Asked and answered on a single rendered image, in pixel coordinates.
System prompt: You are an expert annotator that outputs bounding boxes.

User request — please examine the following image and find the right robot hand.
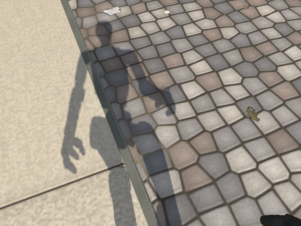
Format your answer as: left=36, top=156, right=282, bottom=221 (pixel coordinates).
left=260, top=214, right=301, bottom=226

